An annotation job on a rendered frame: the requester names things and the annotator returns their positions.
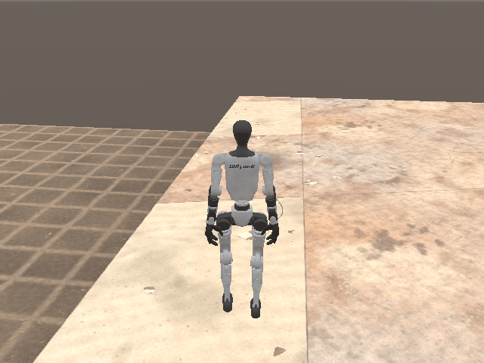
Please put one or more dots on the robot head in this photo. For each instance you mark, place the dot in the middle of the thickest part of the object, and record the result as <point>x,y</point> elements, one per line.
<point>242,132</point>

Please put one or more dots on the robot left upper arm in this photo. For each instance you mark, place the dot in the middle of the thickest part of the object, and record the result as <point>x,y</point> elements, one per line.
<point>216,174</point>

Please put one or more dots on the robot right upper arm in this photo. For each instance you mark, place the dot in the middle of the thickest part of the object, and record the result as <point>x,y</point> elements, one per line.
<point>267,173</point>

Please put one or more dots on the robot right hand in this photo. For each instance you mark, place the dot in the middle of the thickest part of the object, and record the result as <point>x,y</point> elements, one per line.
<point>275,232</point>

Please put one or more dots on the humanoid robot torso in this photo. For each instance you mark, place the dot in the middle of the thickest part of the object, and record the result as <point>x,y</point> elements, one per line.
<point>242,177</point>

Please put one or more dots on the robot left hand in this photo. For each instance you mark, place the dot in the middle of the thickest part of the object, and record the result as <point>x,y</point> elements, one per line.
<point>209,234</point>

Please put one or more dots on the left robot forearm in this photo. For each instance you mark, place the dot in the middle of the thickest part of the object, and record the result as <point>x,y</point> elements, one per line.
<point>212,208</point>

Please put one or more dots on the right robot forearm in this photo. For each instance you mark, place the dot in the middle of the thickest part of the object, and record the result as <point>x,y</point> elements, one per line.
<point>272,208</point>

